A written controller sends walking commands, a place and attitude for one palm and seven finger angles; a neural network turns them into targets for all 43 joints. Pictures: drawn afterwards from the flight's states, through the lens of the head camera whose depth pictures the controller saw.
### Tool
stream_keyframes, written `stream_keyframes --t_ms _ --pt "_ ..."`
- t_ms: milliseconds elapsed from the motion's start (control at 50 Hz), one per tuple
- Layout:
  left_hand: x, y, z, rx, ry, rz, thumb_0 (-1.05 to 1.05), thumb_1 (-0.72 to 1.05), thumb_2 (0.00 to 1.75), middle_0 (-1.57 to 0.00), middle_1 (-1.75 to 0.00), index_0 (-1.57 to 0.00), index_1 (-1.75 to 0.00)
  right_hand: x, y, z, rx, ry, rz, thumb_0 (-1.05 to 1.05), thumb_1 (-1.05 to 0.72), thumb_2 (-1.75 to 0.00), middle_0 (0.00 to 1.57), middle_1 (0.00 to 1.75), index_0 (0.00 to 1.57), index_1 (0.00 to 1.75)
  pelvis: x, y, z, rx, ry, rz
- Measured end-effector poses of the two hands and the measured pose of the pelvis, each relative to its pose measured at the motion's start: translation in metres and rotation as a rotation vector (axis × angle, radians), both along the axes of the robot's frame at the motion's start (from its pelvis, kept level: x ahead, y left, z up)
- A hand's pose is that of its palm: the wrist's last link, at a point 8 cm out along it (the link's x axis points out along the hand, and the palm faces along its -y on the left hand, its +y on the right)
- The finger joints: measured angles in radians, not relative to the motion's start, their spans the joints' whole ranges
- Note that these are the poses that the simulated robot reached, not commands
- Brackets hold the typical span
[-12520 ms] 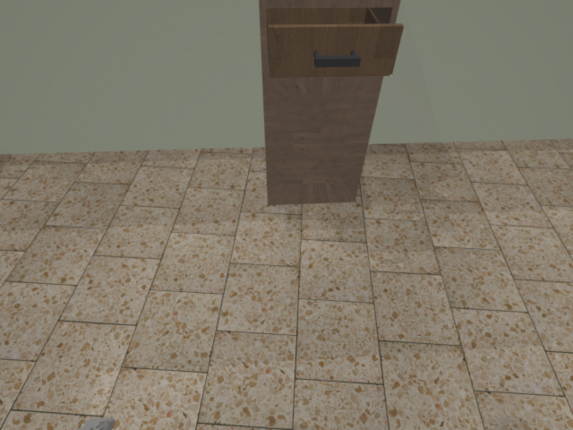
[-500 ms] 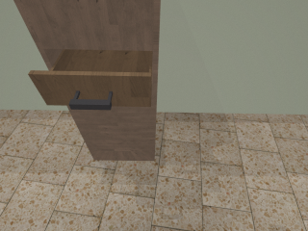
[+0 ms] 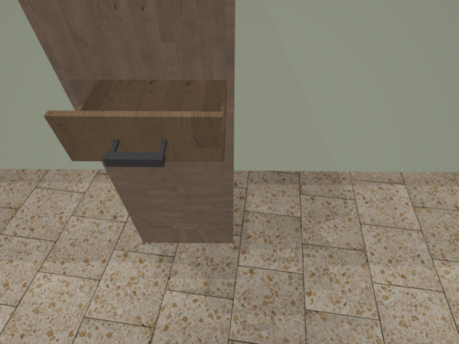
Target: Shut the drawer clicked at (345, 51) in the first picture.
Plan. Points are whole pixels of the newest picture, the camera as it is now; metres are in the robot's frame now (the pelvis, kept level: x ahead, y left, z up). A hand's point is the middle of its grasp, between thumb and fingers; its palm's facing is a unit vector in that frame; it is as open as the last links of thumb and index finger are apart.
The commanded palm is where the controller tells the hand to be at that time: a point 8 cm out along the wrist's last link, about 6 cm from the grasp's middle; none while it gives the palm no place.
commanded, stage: shuffle to correct the standing spot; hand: left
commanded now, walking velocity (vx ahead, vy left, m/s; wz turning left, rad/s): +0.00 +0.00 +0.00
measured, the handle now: (137, 151) +0.49 +0.25 +0.03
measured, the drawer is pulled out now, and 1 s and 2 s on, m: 0.14 0.14 0.14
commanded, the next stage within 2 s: come to a stop and stand still in 0.12 s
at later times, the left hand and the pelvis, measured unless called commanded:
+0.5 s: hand out of the picture +0.04 +0.18 -0.18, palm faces +0.05 -0.98 -0.20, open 7.4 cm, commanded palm none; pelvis +0.04 +0.00 +0.00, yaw +0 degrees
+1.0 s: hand out of the picture +0.03 +0.19 -0.17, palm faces +0.00 -0.98 -0.20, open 7.4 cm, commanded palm none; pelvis -0.02 +0.01 +0.00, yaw +0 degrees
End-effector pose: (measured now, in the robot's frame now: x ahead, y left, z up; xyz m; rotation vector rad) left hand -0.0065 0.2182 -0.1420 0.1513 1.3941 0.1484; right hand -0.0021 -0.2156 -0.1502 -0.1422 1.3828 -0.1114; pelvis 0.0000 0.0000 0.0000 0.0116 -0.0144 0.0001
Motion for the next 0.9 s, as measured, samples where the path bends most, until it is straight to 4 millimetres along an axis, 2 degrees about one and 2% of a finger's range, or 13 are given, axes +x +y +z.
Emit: stream_keyframes --t_ms 180,320,380,500,600,680,800,900 --pt "-0.003 -0.011 -0.007 -0.022 0.013 0.022 0.00 0.91 0.90 -0.20 -0.30 -0.20 -0.30 0.004 -0.008 -0.002 -0.004 0.023 0.009 0.01 -0.91 -0.90 0.20 0.30 0.20 0.30 0.008 -0.007 -0.004 -0.008 -0.001 0.006" --pt "-0.003 -0.003 -0.016 -0.041 0.052 0.058 0.00 0.91 0.90 -0.20 -0.30 -0.20 -0.30 0.016 -0.002 0.001 -0.033 0.035 0.009 0.01 -0.91 -0.90 0.19 0.30 0.20 0.30 0.026 0.003 -0.009 -0.011 0.010 0.008" --pt "0.006 0.003 -0.016 -0.029 0.067 0.054 0.00 0.91 0.90 -0.20 -0.30 -0.20 -0.30 0.020 0.004 0.001 -0.036 0.035 0.001 0.00 -0.91 -0.90 0.19 0.30 0.20 0.30 0.033 0.006 -0.008 -0.005 0.010 0.004" --pt "0.037 0.009 -0.008 0.010 0.020 0.037 0.00 0.91 0.90 -0.20 -0.30 -0.20 -0.30 0.027 0.011 -0.002 -0.020 0.049 -0.026 0.01 -0.92 -0.90 0.20 0.30 0.20 0.30 0.039 0.004 -0.005 -0.001 0.017 0.003" --pt "0.062 0.012 -0.001 0.042 -0.048 0.013 0.00 0.91 0.90 -0.20 -0.30 -0.20 -0.30 0.030 0.001 -0.003 -0.025 0.034 -0.041 0.02 -0.93 -0.90 0.20 0.30 0.20 0.30 0.033 -0.001 -0.004 0.002 0.024 0.001" --pt "0.073 0.010 0.002 0.062 -0.106 -0.017 0.00 0.91 0.90 -0.20 -0.30 -0.20 -0.30 0.032 -0.013 -0.003 -0.028 0.006 -0.050 0.02 -0.93 -0.90 0.20 0.30 0.20 0.30 0.023 -0.006 -0.005 -0.003 0.031 -0.003" --pt "0.067 0.008 -0.007 0.025 -0.176 -0.062 0.00 0.91 0.90 -0.20 -0.30 -0.20 -0.30 0.051 -0.027 0.007 -0.074 -0.145 -0.036 0.01 -0.92 -0.90 0.20 0.30 0.20 0.30 0.004 -0.002 -0.011 -0.033 -0.008 0.000" --pt "0.054 0.013 -0.006 0.009 -0.185 -0.047 0.00 0.91 0.90 -0.20 -0.30 -0.20 -0.30 0.053 -0.018 0.014 -0.074 -0.202 0.004 0.01 -0.92 -0.90 0.19 0.30 0.20 0.30 -0.007 0.005 -0.009 -0.028 -0.031 -0.002"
